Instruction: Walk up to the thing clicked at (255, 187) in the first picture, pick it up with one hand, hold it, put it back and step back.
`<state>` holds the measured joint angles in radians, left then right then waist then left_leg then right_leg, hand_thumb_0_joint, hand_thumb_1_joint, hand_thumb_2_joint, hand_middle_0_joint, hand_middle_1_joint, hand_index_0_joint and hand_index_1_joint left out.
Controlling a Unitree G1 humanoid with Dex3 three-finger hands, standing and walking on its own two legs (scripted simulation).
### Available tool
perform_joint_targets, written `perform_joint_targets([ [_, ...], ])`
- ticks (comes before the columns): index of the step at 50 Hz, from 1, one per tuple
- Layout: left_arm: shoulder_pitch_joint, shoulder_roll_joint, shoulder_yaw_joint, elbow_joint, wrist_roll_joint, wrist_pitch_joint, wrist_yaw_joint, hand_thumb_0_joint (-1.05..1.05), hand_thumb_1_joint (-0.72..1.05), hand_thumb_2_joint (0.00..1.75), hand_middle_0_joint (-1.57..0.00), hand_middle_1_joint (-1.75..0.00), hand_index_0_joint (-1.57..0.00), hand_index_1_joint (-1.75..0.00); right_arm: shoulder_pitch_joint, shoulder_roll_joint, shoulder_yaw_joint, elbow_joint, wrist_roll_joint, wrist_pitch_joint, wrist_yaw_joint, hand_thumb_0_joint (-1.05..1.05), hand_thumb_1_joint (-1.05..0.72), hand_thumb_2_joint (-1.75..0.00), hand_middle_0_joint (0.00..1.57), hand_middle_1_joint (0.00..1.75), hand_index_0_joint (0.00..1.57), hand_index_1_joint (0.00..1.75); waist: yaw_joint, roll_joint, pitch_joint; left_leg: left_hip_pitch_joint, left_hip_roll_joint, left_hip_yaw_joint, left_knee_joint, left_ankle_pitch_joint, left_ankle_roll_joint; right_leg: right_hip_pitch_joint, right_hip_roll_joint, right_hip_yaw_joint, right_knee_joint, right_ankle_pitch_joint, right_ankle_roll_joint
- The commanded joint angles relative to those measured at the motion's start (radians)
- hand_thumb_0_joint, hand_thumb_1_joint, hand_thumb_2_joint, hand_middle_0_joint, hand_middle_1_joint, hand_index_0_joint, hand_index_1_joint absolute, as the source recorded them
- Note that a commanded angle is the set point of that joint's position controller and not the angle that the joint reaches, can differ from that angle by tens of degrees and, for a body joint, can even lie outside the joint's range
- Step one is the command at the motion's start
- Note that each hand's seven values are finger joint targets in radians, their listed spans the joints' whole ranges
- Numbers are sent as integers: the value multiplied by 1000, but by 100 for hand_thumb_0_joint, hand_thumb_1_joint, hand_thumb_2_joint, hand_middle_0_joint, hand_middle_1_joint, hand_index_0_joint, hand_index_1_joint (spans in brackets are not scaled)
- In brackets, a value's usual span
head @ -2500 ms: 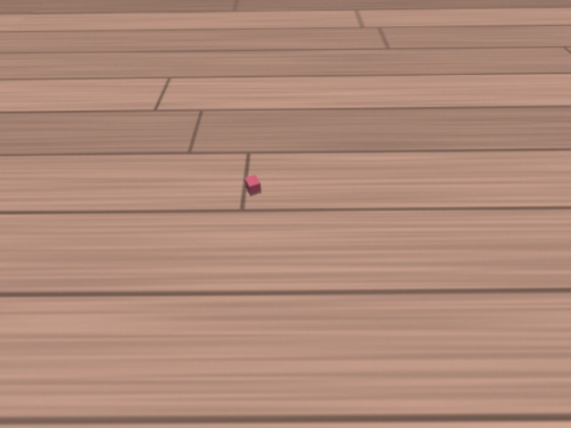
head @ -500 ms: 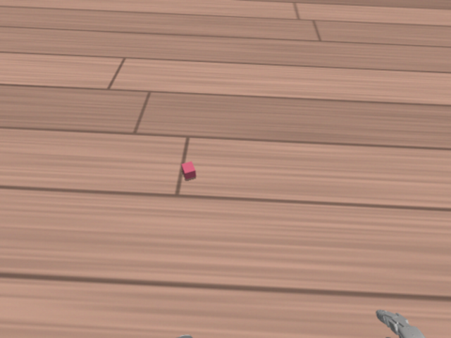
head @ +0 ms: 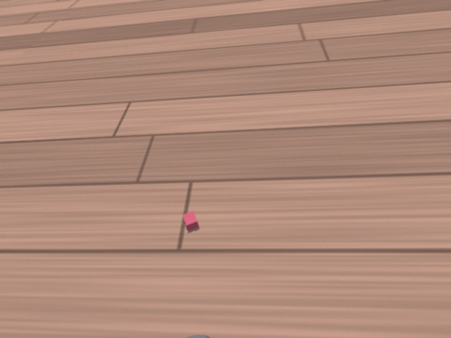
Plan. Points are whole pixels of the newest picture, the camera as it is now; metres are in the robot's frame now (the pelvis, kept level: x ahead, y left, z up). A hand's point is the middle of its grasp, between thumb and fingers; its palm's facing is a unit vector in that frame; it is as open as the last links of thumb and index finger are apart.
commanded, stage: walk up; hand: left
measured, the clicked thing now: (190, 220) +0.83 +0.30 -0.74
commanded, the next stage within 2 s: none
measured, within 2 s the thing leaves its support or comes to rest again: neither
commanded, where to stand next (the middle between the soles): +0.45 +0.06 m, yaw +0 degrees
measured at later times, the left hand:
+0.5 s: hand (104, 313) +0.23 +0.31 -0.15, palm faces -0.01 -0.94 -0.34, open 7.4 cm
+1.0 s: hand (120, 251) +0.35 +0.29 -0.11, palm faces +0.00 -0.89 -0.45, open 7.4 cm
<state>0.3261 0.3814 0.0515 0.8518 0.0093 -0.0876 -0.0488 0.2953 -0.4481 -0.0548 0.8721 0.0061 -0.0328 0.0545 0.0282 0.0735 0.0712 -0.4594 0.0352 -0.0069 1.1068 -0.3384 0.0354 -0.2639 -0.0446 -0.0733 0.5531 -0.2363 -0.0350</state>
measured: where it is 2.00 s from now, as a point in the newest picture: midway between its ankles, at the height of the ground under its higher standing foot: (240, 304)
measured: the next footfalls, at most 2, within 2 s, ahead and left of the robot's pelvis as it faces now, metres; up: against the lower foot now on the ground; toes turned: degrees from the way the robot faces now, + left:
left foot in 0.30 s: +0.26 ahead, +0.15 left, +0.00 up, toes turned +7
right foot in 0.74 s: +0.40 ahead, -0.11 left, +0.00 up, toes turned -4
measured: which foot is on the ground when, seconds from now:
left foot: up 0.00-0.28, down 0.30-0.76, up 0.78-1.00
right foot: down 0.00-0.32, up 0.34-0.72, down 0.74-1.00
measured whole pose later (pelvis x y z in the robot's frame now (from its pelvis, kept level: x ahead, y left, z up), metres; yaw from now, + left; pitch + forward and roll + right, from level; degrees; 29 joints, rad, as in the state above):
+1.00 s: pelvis +0.32 +0.01 +0.00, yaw +0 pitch -4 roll +1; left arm 0.35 0.39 0.04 0.85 0.01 -0.09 -0.02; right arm 0.31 -0.45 -0.06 0.84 -0.01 0.00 0.07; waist 0.02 0.09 0.09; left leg -0.49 0.06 -0.04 0.99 -0.31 0.01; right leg -0.24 -0.04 -0.06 0.50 -0.20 -0.02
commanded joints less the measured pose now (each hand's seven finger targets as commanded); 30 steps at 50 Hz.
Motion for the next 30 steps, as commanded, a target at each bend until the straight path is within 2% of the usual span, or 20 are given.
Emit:
perform_joint_targets([
  [1,11,286,81,-81,-7,-37,23,0,90,90,-20,-30,-20,-30,50,-157,-60,-56,-11,-15,10,0,-90,-90,20,30,20,30,-12,-207,10,-95,40,-49,-127,101,-31,39,-196,220,-347,-104,-166],
  [3,30,294,88,-85,-6,-39,24,0,90,90,-20,-30,-20,-30,-7,-154,-62,-77,-17,-13,16,0,-90,-90,20,30,20,30,7,-198,18,-133,45,-46,-221,122,-41,85,-210,213,-360,-114,-164],
  [6,65,309,96,-84,-2,-38,23,0,90,90,-20,-30,-20,-30,-85,-135,-56,-110,-28,-22,22,0,-90,-90,20,30,20,30,31,-181,9,-130,66,-22,-368,131,-39,157,-239,194,-315,-23,-177],
  [9,80,301,91,-80,-3,-32,25,0,90,90,-20,-30,-20,-30,-123,-124,-54,-122,-28,-35,26,0,-90,-90,20,30,20,30,39,-170,-22,-54,38,34,-477,157,-23,200,-217,128,-221,222,-156],
  [10,76,307,88,-84,-3,-29,26,0,90,90,-20,-30,-20,-30,-130,-118,-54,-126,-27,-36,26,0,-90,-90,20,30,20,30,36,-190,-27,-1,36,52,-488,150,-15,167,-227,126,-211,231,-157],
  [12,60,315,84,-89,-3,-21,27,0,90,90,-20,-30,-20,-30,-106,-122,-59,-117,-25,-37,26,0,-90,-90,20,30,20,30,12,-179,-30,91,17,80,-518,152,2,116,-224,115,-171,205,-147],
  [13,33,318,79,-95,-2,-18,29,0,90,90,-20,-30,-20,-30,-53,-124,-65,-104,-25,-39,23,0,-90,-90,20,30,20,30,-30,-163,-35,190,6,91,-550,169,11,54,-218,99,-118,177,-137],
  [14,34,291,68,-102,-2,-15,30,0,90,90,-20,-30,-20,-30,33,-157,-76,-77,-28,-44,15,0,-90,-90,20,30,20,30,-72,-91,-81,331,-14,78,-586,161,25,10,-175,66,28,247,-113],
  [15,83,233,46,-104,-8,-10,29,0,90,90,-20,-30,-20,-30,135,-212,-98,-51,-38,-52,4,0,-90,-90,20,30,20,30,-111,70,-163,509,47,-39,-664,40,73,-87,-88,-9,299,227,-74],
  [16,137,141,20,-117,-17,-9,29,0,90,90,-20,-30,-20,-30,180,-291,-117,-70,-51,-58,-10,0,-90,-90,20,30,20,30,-106,283,-225,680,300,-450,-705,14,145,-334,29,9,522,-229,-10],
  [17,135,218,35,-92,-14,3,41,0,90,90,-20,-30,-20,-30,153,-309,-117,-93,-22,-58,-20,0,-90,-90,20,30,20,30,-104,136,-188,620,403,-647,-817,-71,219,-399,64,63,592,-318,-16],
  [18,99,278,46,-80,-10,9,48,0,90,90,-20,-30,-20,-30,131,-308,-122,-86,2,-54,-17,0,-90,-90,20,30,20,30,-105,103,-144,580,412,-630,-803,-3,269,-416,12,116,665,-304,-26],
  [19,57,279,40,-76,-9,5,44,0,90,90,-20,-30,-20,-30,107,-269,-107,-92,7,-51,-22,0,-90,-90,20,30,20,30,-98,35,-74,466,356,-481,-800,154,226,-380,0,171,654,-245,-23],
  [20,73,258,42,-64,-17,3,40,0,90,90,-20,-30,-20,-30,76,-231,-86,-103,6,-55,-28,0,-90,-90,20,30,20,30,-75,39,-42,432,305,-339,-786,337,192,-349,-7,190,629,-184,-20],
  [21,89,245,45,-48,-24,5,36,0,90,90,-20,-30,-20,-30,58,-199,-72,-107,5,-60,-30,0,-90,-90,20,30,20,30,-56,32,-29,394,259,-232,-774,465,158,-308,-20,192,591,-146,-20],
  [22,109,232,43,-42,-26,9,31,0,90,90,-20,-30,-20,-30,57,-194,-69,-108,7,-66,-30,0,-90,-90,20,30,20,30,-40,49,-31,370,243,-172,-762,537,154,-278,-26,177,563,-127,-12],
  [23,112,223,46,-39,-25,14,26,0,90,90,-20,-30,-20,-30,47,-187,-66,-110,4,-69,-31,0,-90,-90,20,30,20,30,-35,59,-30,327,223,-126,-764,553,158,-248,-21,155,552,-100,-1],
  [24,124,213,45,-36,-23,18,23,0,90,90,-20,-30,-20,-30,25,-194,-67,-123,2,-68,-31,0,-90,-90,20,30,20,30,-22,80,-29,323,227,-107,-769,493,174,-245,-31,133,513,-86,8],
  [28,22,211,48,-69,-7,18,3,0,90,90,-20,-30,-20,-30,13,-212,-73,-150,-12,-65,-26,0,-90,-90,20,30,20,30,-50,77,26,275,219,-71,-833,268,211,-261,-60,80,298,-35,40],
  [30,-17,206,51,-70,-3,12,-3,0,90,90,-20,-30,-20,-30,19,-221,-79,-152,-15,-64,-20,0,-90,-90,20,30,20,30,-59,86,34,211,208,-54,-836,181,202,-186,-61,51,199,19,36],
])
